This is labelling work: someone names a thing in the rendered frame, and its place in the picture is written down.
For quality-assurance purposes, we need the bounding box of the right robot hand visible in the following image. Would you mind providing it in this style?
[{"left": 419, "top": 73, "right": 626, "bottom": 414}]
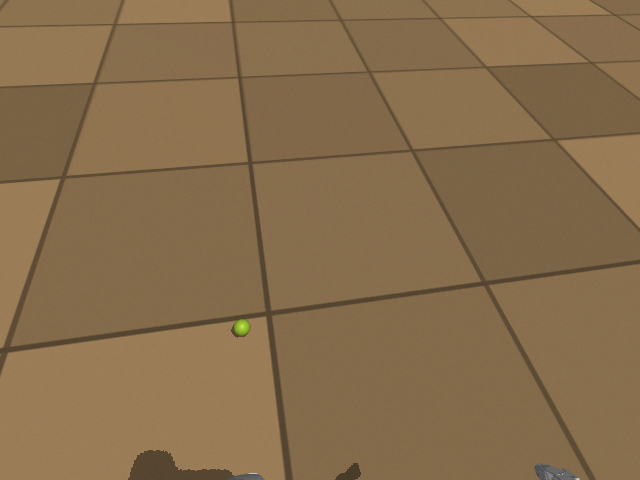
[{"left": 534, "top": 464, "right": 580, "bottom": 480}]

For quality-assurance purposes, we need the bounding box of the ball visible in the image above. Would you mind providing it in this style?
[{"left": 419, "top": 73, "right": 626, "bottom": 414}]
[{"left": 233, "top": 319, "right": 250, "bottom": 336}]

